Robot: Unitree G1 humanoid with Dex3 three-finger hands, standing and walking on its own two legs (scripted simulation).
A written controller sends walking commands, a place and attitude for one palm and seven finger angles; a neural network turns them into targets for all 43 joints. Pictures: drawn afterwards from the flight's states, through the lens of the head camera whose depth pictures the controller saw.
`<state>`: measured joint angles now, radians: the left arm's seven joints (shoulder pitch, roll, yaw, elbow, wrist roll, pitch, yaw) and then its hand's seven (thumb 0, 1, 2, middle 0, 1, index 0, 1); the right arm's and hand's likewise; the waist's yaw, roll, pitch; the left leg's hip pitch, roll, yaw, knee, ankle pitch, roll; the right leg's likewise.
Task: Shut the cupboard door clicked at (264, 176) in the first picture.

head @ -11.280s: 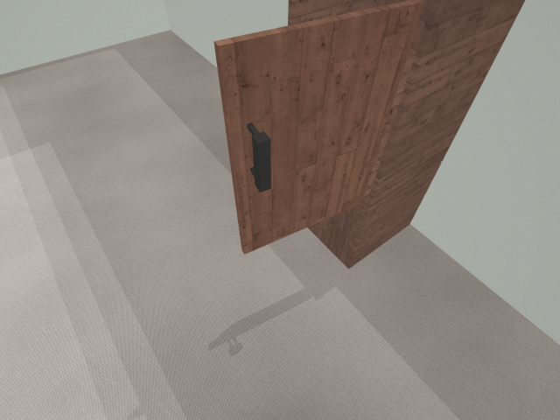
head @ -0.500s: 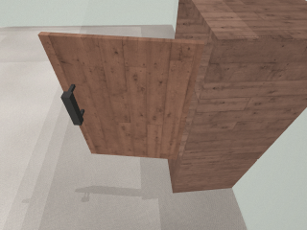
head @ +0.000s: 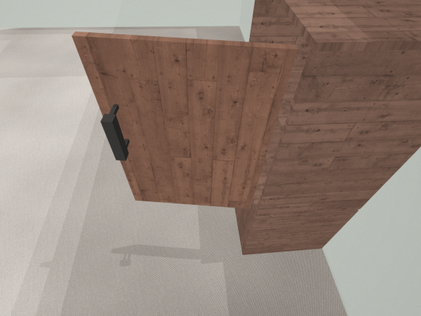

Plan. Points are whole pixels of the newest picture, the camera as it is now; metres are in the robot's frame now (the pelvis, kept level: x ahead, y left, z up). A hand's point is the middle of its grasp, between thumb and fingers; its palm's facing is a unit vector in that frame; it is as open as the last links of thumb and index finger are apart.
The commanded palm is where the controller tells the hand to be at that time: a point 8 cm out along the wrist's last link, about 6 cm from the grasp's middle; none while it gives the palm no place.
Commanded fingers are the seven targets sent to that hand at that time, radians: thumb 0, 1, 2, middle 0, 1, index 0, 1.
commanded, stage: come to a stop and stand still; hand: left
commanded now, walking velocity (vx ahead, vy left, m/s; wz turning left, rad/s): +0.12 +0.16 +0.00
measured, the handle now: (118, 132) +0.50 +0.26 +0.03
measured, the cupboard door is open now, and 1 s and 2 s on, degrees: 81 81 81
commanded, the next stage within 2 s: look again from close up in 1.04 s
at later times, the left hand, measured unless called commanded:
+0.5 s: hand out of the picture +0.10 +0.19 -0.16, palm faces -0.04 -0.98 -0.22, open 7.3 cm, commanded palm none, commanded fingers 0.00 0.90 0.90 -0.20 -0.30 -0.20 -0.30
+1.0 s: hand out of the picture +0.00 +0.18 -0.17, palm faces +0.00 -0.98 -0.20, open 7.4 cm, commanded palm none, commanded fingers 0.00 0.90 0.90 -0.20 -0.30 -0.20 -0.30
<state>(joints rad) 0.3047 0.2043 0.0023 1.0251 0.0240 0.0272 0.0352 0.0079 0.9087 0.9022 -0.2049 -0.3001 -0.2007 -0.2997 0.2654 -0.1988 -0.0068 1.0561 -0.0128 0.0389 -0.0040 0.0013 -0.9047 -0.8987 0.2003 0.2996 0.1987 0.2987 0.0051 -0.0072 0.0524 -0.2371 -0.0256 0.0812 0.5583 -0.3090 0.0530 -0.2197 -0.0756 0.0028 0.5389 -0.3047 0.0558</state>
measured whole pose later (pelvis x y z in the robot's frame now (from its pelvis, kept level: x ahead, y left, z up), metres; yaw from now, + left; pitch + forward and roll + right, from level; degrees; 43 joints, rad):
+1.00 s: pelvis +0.01 +0.01 +0.01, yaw +0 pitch -2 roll +0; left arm 0.33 0.15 -0.03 1.09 0.01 -0.01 0.04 0.01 0.91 0.90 -0.20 -0.30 -0.20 -0.30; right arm 0.30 -0.17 0.02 1.05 -0.01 0.00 -0.02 0.00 -0.91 -0.90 0.20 0.30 0.20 0.30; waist -0.01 0.01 0.01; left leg -0.16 -0.04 0.09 0.46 -0.27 0.06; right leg -0.23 -0.02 -0.09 0.48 -0.22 -0.02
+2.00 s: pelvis +0.00 +0.01 -0.02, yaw +2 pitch +5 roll +0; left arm 0.39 0.17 0.03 0.14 -0.18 -0.29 0.02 0.04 0.95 0.90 -0.26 -0.37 -0.26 -0.37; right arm 0.32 -0.28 -0.02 0.74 0.02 -0.34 -0.02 0.02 -0.92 -0.90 0.20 0.30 0.20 0.30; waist -0.06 0.01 -0.09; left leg -0.46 -0.06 0.07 0.75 -0.38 0.06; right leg -0.50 -0.04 -0.08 0.76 -0.34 -0.02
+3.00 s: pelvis +0.01 -0.01 -0.05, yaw +3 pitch +11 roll -2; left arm 0.45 0.25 0.13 -0.12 -0.28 -0.35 -0.23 0.02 0.90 0.90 -1.17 -1.35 -1.16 -1.35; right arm 0.26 -0.24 0.02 0.47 0.03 -0.19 -0.05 0.01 -0.90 -0.90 0.20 0.30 0.20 0.30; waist -0.01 0.02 -0.12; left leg -0.69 0.00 0.02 1.01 -0.52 0.04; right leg -0.71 0.01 -0.13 0.96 -0.45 -0.05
